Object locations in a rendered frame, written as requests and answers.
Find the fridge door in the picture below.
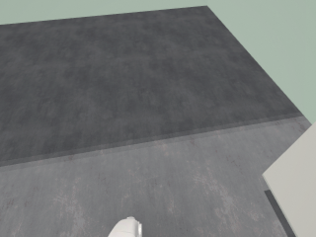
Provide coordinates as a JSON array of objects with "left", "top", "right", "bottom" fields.
[{"left": 263, "top": 121, "right": 316, "bottom": 237}]

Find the robot left thigh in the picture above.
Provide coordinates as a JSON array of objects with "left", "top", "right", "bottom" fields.
[{"left": 108, "top": 218, "right": 142, "bottom": 237}]

